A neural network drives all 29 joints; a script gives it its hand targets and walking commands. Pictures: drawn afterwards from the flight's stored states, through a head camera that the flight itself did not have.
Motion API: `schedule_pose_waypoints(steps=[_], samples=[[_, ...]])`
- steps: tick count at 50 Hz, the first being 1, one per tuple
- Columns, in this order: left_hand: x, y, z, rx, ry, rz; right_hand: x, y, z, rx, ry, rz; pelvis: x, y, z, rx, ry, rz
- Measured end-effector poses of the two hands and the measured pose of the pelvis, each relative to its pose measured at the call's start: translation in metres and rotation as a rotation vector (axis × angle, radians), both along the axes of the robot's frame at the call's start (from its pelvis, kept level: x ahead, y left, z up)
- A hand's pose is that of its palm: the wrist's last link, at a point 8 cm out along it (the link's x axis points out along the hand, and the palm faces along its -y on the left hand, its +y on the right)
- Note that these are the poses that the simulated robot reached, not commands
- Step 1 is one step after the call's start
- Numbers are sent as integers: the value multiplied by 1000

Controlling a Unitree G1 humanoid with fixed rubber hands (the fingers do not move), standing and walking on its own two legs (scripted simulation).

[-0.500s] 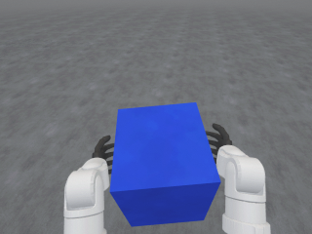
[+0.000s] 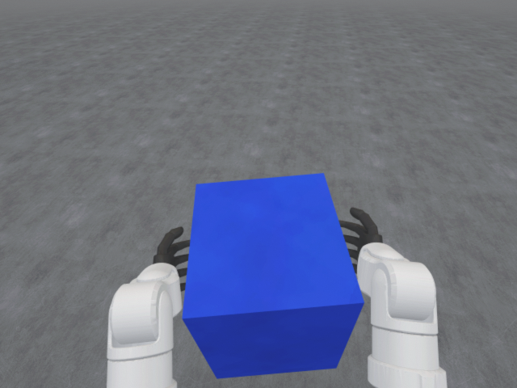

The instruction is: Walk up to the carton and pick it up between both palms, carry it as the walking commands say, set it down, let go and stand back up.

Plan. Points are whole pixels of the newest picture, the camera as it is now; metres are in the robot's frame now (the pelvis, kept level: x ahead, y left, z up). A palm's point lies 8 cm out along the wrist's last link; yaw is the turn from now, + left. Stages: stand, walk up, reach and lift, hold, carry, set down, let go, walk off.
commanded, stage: carry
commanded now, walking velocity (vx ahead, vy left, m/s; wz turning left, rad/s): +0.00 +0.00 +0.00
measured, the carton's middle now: (268, 279) +0.29 +0.00 +0.06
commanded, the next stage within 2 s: hold in 1.56 s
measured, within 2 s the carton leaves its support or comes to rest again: neither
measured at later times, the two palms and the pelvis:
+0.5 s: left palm (167, 276) +0.27 +0.15 +0.10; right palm (361, 256) +0.29 -0.14 +0.11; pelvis +0.00 +0.00 +0.00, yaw +0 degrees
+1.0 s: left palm (166, 276) +0.27 +0.15 +0.10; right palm (359, 256) +0.29 -0.14 +0.11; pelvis +0.01 +0.00 +0.00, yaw +0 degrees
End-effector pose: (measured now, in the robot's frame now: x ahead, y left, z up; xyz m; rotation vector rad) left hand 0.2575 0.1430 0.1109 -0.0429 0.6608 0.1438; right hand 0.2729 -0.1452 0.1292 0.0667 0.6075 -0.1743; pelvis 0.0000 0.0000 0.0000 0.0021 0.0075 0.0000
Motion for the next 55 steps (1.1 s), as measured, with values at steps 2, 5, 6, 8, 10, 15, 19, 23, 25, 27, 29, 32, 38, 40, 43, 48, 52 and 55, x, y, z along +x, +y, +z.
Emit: schedule_pose_waypoints(steps=[2, 5, 6, 8, 10, 15, 19, 23, 25, 27, 29, 32, 38, 40, 43, 48, 52, 55], samples=[[1, 0, 0, 0, 0, 0, 2, 0, 0, 0, 0, 0, 1, 0, 0, 0, 1, 0], [3, 1, -1, 0, 0, 1, 4, 1, -1, -1, 0, 1, 2, 1, 0, -1, 3, 0], [4, 1, -1, 0, 1, 1, 4, 1, -1, -1, 1, 1, 3, 1, 0, -1, 4, 0], [5, 1, -2, -1, 2, 2, 5, 1, -2, -1, 2, 2, 3, 1, 0, -1, 5, 0], [6, 2, -3, -1, 3, 2, 6, 2, -3, -2, 4, 3, 4, 1, 0, -1, 5, 0], [7, 3, -8, -3, 14, 5, 8, 3, -9, -3, 14, 6, 4, 1, 0, -1, 5, 0], [8, 3, -12, -4, 21, 8, 10, 3, -13, -4, 21, 9, 4, 1, 0, -1, 5, 0], [10, 3, -14, -4, 16, 7, 12, 3, -14, -5, 16, 9, 4, 1, 0, -1, 6, 0], [11, 3, -14, -4, 16, 7, 13, 3, -15, -5, 17, 9, 4, 1, 0, -1, 6, 0], [11, 3, -15, -4, 19, 7, 13, 3, -16, -5, 20, 9, 4, 1, 0, -1, 6, 0], [12, 3, -16, -4, 23, 7, 13, 4, -17, -5, 23, 9, 4, 1, 0, -2, 6, 0], [12, 4, -17, -4, 26, 7, 14, 4, -18, -5, 27, 9, 4, 2, 0, -2, 6, 0], [12, 4, -17, -4, 32, 9, 14, 4, -19, -3, 34, 10, 4, 2, 0, -2, 7, 0], [12, 4, -17, -3, 34, 9, 14, 4, -18, -3, 35, 10, 5, 2, 1, -2, 7, -1], [12, 4, -16, -3, 33, 8, 14, 4, -17, -2, 35, 9, 5, 2, 1, -3, 8, -1], [12, 5, -15, -3, 36, 8, 14, 5, -17, -2, 38, 9, 6, 3, 1, -3, 9, -1], [13, 6, -15, -3, 36, 8, 15, 6, -16, -3, 38, 9, 6, 4, 1, -4, 10, -1], [13, 6, -15, -4, 38, 8, 15, 6, -17, -3, 40, 9, 7, 4, 1, -5, 12, -1]])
